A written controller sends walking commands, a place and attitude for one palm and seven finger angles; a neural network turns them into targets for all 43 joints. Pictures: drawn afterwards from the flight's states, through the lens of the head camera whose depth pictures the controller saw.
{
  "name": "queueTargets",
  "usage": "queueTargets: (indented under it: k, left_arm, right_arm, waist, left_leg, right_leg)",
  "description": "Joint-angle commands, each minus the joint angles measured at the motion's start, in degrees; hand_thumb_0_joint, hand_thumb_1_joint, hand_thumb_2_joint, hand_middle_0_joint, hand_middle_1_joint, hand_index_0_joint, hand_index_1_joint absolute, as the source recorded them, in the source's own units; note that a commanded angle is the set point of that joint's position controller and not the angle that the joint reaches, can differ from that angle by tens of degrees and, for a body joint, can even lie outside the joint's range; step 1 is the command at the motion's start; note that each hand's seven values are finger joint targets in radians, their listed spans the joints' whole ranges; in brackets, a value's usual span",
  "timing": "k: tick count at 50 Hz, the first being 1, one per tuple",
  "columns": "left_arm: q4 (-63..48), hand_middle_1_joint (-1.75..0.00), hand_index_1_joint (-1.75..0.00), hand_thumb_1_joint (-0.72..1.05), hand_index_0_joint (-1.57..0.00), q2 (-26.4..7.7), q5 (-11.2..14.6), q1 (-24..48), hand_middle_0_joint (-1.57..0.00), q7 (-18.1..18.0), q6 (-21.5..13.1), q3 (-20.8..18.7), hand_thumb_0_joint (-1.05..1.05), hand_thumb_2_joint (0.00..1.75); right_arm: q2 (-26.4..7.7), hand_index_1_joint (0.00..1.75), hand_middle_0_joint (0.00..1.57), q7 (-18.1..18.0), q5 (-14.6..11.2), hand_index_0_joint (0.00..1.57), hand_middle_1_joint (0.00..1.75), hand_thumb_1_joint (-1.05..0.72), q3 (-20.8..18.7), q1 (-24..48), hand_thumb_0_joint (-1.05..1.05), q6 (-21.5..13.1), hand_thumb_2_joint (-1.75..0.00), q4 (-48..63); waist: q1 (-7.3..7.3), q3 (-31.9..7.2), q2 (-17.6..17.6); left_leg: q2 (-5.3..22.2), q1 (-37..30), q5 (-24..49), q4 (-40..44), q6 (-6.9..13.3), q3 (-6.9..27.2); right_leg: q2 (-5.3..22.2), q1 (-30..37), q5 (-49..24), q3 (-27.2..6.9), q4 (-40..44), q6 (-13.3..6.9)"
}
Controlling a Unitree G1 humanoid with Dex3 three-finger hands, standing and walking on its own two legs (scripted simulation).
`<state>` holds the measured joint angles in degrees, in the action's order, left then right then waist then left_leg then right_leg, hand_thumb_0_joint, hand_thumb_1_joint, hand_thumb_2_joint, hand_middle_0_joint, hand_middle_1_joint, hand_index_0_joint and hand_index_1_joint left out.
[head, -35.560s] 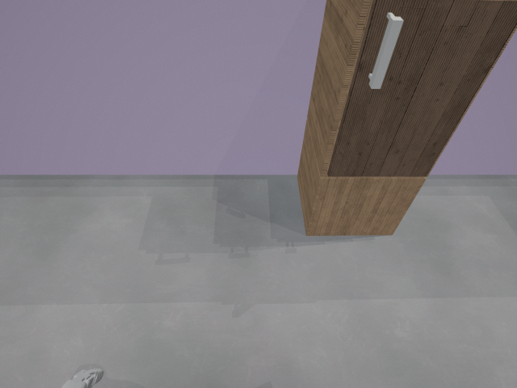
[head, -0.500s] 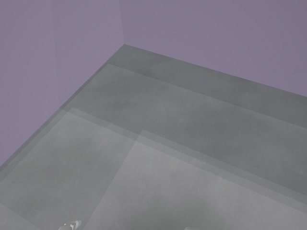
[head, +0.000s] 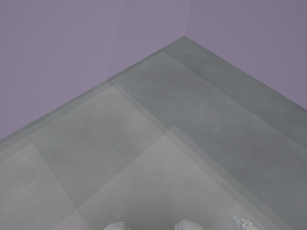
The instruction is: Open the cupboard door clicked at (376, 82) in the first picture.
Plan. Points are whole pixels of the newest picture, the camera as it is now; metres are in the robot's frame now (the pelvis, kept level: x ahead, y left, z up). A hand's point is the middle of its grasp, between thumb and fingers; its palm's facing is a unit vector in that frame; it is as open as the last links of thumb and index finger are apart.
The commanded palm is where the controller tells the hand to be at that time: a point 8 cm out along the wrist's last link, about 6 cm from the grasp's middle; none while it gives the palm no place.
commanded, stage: turn to face it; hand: left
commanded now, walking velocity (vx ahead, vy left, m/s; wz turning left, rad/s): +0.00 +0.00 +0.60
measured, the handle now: out of the picture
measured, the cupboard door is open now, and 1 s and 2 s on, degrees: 48 48 48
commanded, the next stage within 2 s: none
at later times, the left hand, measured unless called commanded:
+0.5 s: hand out of the picture +0.02 +0.16 -0.16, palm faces +0.31 -0.93 -0.22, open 7.4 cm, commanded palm none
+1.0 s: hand out of the picture +0.00 +0.13 -0.14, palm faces +0.56 -0.78 -0.29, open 7.4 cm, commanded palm none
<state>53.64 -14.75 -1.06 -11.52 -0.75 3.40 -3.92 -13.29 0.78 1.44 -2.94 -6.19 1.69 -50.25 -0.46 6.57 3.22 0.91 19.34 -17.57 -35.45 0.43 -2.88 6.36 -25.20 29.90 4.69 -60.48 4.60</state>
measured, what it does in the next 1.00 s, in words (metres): steps on the spot, turning left: right foot, then left foot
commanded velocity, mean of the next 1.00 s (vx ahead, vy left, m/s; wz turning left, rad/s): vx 0.00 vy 0.00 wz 0.60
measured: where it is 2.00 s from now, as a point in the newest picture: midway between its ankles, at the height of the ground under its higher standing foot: outside the picture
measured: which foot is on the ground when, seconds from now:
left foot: down 0.00-0.20, up 0.22-0.50, down 0.52-0.84, up 0.86-1.00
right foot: up 0.00-0.18, down 0.20-0.52, up 0.54-0.82, down 0.84-1.00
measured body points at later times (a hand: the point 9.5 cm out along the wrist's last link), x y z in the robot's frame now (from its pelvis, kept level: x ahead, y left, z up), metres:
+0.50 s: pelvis +0.01 -0.05 +0.01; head +0.07 -0.02 +0.45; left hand +0.01 +0.21 -0.14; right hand +0.19 -0.27 -0.13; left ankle -0.02 +0.07 -0.71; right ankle +0.03 -0.17 -0.72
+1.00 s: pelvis +0.04 -0.08 +0.01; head +0.09 -0.07 +0.46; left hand -0.03 +0.17 -0.12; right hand +0.26 -0.26 -0.14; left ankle -0.05 +0.02 -0.65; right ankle +0.10 -0.19 -0.72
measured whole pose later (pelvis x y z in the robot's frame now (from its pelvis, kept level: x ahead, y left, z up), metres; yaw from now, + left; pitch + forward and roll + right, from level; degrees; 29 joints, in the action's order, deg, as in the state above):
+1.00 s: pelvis +0.04 -0.08 +0.01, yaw +36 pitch +0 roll +2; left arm 50.3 -11.6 -1.4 -10.7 -1.2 1.1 -2.6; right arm -15.1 1.5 1.1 -5.0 -8.6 5.2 -53.3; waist 1.5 5.5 -0.5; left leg 1.0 27.4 -26.9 -60.5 -3.8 -1.9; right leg 6.5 -13.6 17.4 7.4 -30.9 0.6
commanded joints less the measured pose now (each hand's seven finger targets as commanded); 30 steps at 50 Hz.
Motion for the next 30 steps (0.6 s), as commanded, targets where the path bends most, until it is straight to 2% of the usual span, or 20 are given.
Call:
queueTargets:
  k: [1, 2, 5, 7, 8, 9, 10, 11, 12, 13, 15, 19, 22, 24, 25, 26, 27, 28, 29, 30]
  left_arm:
    - [-6.19, -0.3, -0.3, 0.9, -0.2, -4.17, 0.32, 2.2, -0.2, 0.28, -1.68, -1.11, 0.0, 0.9]
    - [-6.1, -0.3, -0.3, 0.9, -0.2, -3.94, 0.36, 2.29, -0.2, 0.42, -1.7, -1.02, 0.0, 0.9]
    - [-5.84, -0.3, -0.3, 0.9, -0.2, -3.43, 0.58, 1.04, -0.2, 0.44, -1.7, -1.04, 0.0, 0.9]
    - [-4.7, -0.3, -0.3, 0.9, -0.2, -4.26, 0.48, -3.74, -0.2, 0.44, -2.16, -1.44, 0.0, 0.9]
    - [-4.2, -0.3, -0.3, 0.9, -0.2, -5.77, 0.2, -6.44, -0.2, 0.19, -2.65, -1.97, 0.0, 0.9]
    - [-4.14, -0.3, -0.3, 0.9, -0.2, -11.41, -0.77, -7.88, -0.2, -0.49, -3.38, -3.08, 0.0, 0.9]
    - [-5.09, -0.3, -0.3, 0.9, -0.2, -14.37, -0.69, -6.6, -0.2, -0.85, -3.3, -3.17, 0.0, 0.9]
    - [-5.91, -0.3, -0.3, 0.9, -0.2, -12.29, -0.33, -3.47, -0.2, -0.94, -3.34, -2.46, 0.0, 0.9]
    - [-6.99, -0.3, -0.3, 0.9, -0.2, -9.48, -0.47, -0.43, -0.2, -1.3, -3.47, -2.33, 0.0, 0.9]
    - [-7.44, -0.3, -0.3, 0.9, -0.2, -8.19, -0.38, 1.69, -0.2, -1.15, -3.31, -1.76, 0.0, 0.9]
    - [-7.43, -0.3, -0.3, 0.9, -0.2, -6.79, -0.36, 1.97, -0.2, -1.02, -3.59, -1.15, 0.0, 0.9]
    - [-5.66, -0.3, -0.3, 0.9, -0.2, -8.74, -0.55, -3.6, -0.2, -1.01, -3.91, -2.04, 0.0, 0.9]
    - [-4.5, -0.3, -0.3, 0.9, -0.2, -9.83, -0.54, -4.42, -0.2, -0.69, -3.93, -2.52, 0.0, 0.9]
    - [-5.08, -0.3, -0.3, 0.9, -0.2, -9.44, 0.25, -2.43, -0.2, -0.32, -3.64, -2.66, 0.0, 0.9]
    - [-6.35, -0.3, -0.3, 0.9, -0.2, -6.89, 0.6, -2.0, -0.2, -0.07, -3.29, -2.41, 0.0, 0.9]
    - [-8.95, -0.3, -0.3, 0.9, -0.2, -3.11, 0.84, 1.1, -0.2, 0.16, -2.94, -1.0, 0.0, 0.9]
    - [-10.09, -0.3, -0.3, 0.9, -0.2, -4.65, 0.29, 5.06, -0.2, -0.25, -2.19, -0.77, 0.0, 0.9]
    - [-10.79, -0.3, -0.3, 0.9, -0.2, -4.12, 0.24, 5.25, -0.2, -0.03, -2.25, -1.03, 0.0, 0.9]
    - [-8.79, -0.3, -0.3, 0.9, -0.2, -3.64, -0.26, 5.62, -0.2, -0.11, -2.02, -1.39, 0.0, 0.9]
    - [-7.64, -0.3, -0.3, 0.9, -0.2, -4.27, -0.01, 4.52, -0.2, 0.0, -1.74, -1.48, 0.0, 0.9]
  right_arm:
    - [-11.94, 0.3, 0.2, -1.9, -0.11, 0.2, 0.3, -0.9, -3.17, -3.64, 0.0, -0.92, -0.9, 2.26]
    - [-12.27, 0.3, 0.2, -1.89, -0.02, 0.2, 0.3, -0.9, -3.29, -3.45, 0.0, -0.85, -0.9, 2.49]
    - [-12.9, 0.3, 0.2, -1.5, 0.32, 0.2, 0.3, -0.9, -3.71, -1.28, 0.0, -0.11, -0.9, 2.81]
    - [-12.84, 0.3, 0.2, -1.21, 0.0, 0.2, 0.3, -0.9, -3.89, 1.49, 0.0, 0.4, -0.9, 3.46]
    - [-11.06, 0.3, 0.2, -1.08, -0.42, 0.2, 0.3, -0.9, -3.86, 2.54, 0.0, 0.56, -0.9, 4.13]
    - [-6.39, 0.3, 0.2, -0.68, -0.98, 0.2, 0.3, -0.9, -3.26, 1.74, 0.0, 0.64, -0.9, 5.28]
    - [-6.5, 0.3, 0.2, -0.28, -0.82, 0.2, 0.3, -0.9, -3.13, 3.57, 0.0, 0.54, -0.9, 6.4]
    - [-7.24, 0.3, 0.2, 0.1, -0.55, 0.2, 0.3, -0.9, -3.21, 2.09, 0.0, 0.78, -0.9, 5.97]
    - [-6.46, 0.3, 0.2, 0.24, -0.6, 0.2, 0.3, -0.9, -3.58, 0.75, 0.0, 1.33, -0.9, 4.87]
    - [-5.85, 0.3, 0.2, 0.49, -0.33, 0.2, 0.3, -0.9, -3.36, 0.68, 0.0, 1.6, -0.9, 3.34]
    - [-4.58, 0.3, 0.2, 0.86, -0.53, 0.2, 0.3, -0.9, -2.63, 0.17, 0.0, 1.63, -0.9, 3.15]
    - [-2.22, 0.3, 0.2, 1.21, -0.97, 0.2, 0.3, -0.9, -1.56, 3.31, 0.0, 0.92, -0.9, 3.72]
    - [-2.6, 0.3, 0.2, 1.06, -1.06, 0.2, 0.3, -0.9, -1.39, 1.62, 0.0, 0.24, -0.9, 3.69]
    - [-4.92, 0.3, 0.2, 0.86, -0.78, 0.2, 0.3, -0.9, -1.92, -3.08, 0.0, -0.09, -0.9, 2.41]
    - [-10.18, 0.3, 0.2, 0.43, -0.31, 0.2, 0.3, -0.9, -3.26, -7.02, 0.0, -0.62, -0.9, 1.81]
    - [-15.91, 0.3, 0.2, -0.29, 0.0, 0.2, 0.3, -0.9, -4.82, -11.03, 0.0, -0.53, -0.9, 1.32]
    - [-16.09, 0.3, 0.2, -0.75, -0.06, 0.2, 0.3, -0.9, -4.72, -13.49, 0.0, -0.12, -0.9, -0.05]
    - [-15.79, 0.3, 0.2, -1.19, 0.16, 0.2, 0.3, -0.9, -4.35, -11.46, 0.0, -0.42, -0.9, 0.96]
    - [-13.32, 0.3, 0.2, -1.62, 0.2, 0.2, 0.3, -0.9, -3.99, -9.03, 0.0, -0.83, -0.9, 0.96]
    - [-11.92, 0.3, 0.2, -1.87, 0.06, 0.2, 0.3, -0.9, -3.54, -6.12, 0.0, -0.82, -0.9, 1.6]
  waist:
    - [1.9, -10.91, -15.11]
    - [1.84, -10.88, -13.6]
    - [1.11, -8.59, -14.05]
    - [-1.41, -7.46, -11.88]
    - [-2.97, -7.89, -7.04]
    - [-3.71, -7.55, 10.51]
    - [-4.47, -7.02, 17.78]
    - [-2.13, -6.17, 13.4]
    - [-0.28, -5.9, 10.22]
    - [0.78, -5.16, 10.8]
    - [1.2, -6.14, 11.09]
    - [-2.0, -9.15, 7.45]
    - [-1.8, -11.28, 7.97]
    - [1.38, -11.66, 4.54]
    - [3.55, -14.05, -8.15]
    - [6.15, -13.79, -22.54]
    - [6.84, -13.42, -15.79]
    - [5.47, -11.49, -12.35]
    - [4.48, -11.61, -17.03]
    - [3.11, -10.45, -18.35]
  left_leg:
    - [13.4, -13.07, 32.59, 12.15, 8.35, 14.38]
    - [12.91, -12.02, 30.04, 12.22, 8.12, 14.25]
    - [11.73, -4.18, 18.27, 13.27, 7.15, 15.78]
    - [9.5, 2.65, 9.91, 11.09, 5.08, 15.79]
    - [5.87, 7.25, 3.69, 6.17, 2.6, 13.76]
    - [-2.05, 16.66, -8.54, -7.77, -1.79, 5.63]
    - [-2.86, 15.88, -18.45, -24.08, -2.69, 3.66]
    - [-0.14, 14.56, -15.97, -31.68, -2.04, 6.38]
    - [0.67, 13.89, -12.49, -34.83, -2.22, 5.86]
    - [1.68, 13.63, -10.0, -36.24, -3.1, 4.5]
    - [1.79, 12.36, -9.12, -29.97, -4.27, 1.66]
    - [0.52, 8.2, -8.98, -11.78, -4.44, -2.87]
    - [-0.48, 2.96, -5.66, -0.57, -3.57, -4.33]
    - [-0.15, -7.63, 6.29, 9.57, -2.39, -3.23]
    - [9.37, -17.18, 18.54, 12.71, 1.72, 9.48]
    - [23.09, -21.76, 39.69, 14.7, 10.92, 27.32]
    - [24.16, -20.07, 38.73, 13.33, 13.78, 25.07]
    - [23.27, -15.64, 30.82, 14.52, 14.05, 24.18]
    - [17.48, -14.79, 31.12, 13.84, 11.26, 21.91]
    - [15.37, -12.8, 30.25, 13.83, 9.53, 18.44]
  right_leg:
    - [-0.65, -5.73, -3.7, -4.24, -1.21, 0.81]
    - [-1.23, -3.82, -3.52, -3.82, 2.35, 0.76]
    - [-3.56, 5.09, -3.6, -1.65, 14.76, 0.0]
    - [-5.07, 13.63, -10.98, -0.43, 25.59, -0.38]
    - [-2.61, 19.35, -13.86, -2.58, 35.31, -0.95]
    - [12.2, 23.91, -10.02, -19.44, 45.89, -5.56]
    - [22.62, 17.23, -14.15, -28.5, 48.87, -11.56]
    - [20.95, 12.67, -13.21, -23.08, 47.59, -13.05]
    - [18.92, 10.5, -11.94, -20.0, 47.36, -12.25]
    - [14.89, 10.92, -18.08, -14.63, 44.8, -10.96]
    - [12.46, 14.43, -32.54, -5.47, 41.46, -10.06]
    - [13.35, 23.22, -46.19, -2.06, 36.16, -10.16]
    - [14.03, 24.81, -48.62, -0.71, 31.54, -9.14]
    - [12.88, 17.05, -41.69, 3.06, 25.3, -5.42]
    - [8.43, 5.92, -26.21, 5.83, 14.94, -1.73]
    - [1.09, -8.16, 7.9, 4.69, 2.05, 1.83]
    - [1.38, -9.19, 7.18, -2.49, -4.34, 0.59]
    - [1.68, -9.67, 3.79, -3.56, -6.12, 0.48]
    - [1.02, -9.99, 0.17, -4.52, -6.61, 0.53]
    - [0.85, -8.82, -2.83, -5.34, -6.49, 0.56]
